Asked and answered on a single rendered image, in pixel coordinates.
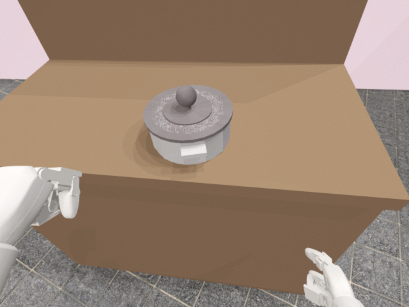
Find knob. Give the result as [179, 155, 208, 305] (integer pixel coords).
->
[176, 86, 197, 107]

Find right robot hand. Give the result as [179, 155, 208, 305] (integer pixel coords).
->
[304, 248, 355, 307]

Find left robot hand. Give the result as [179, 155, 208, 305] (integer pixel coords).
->
[0, 166, 82, 245]

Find pot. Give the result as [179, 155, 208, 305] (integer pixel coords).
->
[150, 123, 230, 165]

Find table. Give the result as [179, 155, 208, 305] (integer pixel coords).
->
[0, 0, 409, 295]

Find lid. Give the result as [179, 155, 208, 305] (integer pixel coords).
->
[143, 85, 233, 143]

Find robot left forearm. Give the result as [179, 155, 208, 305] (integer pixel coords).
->
[0, 243, 19, 300]

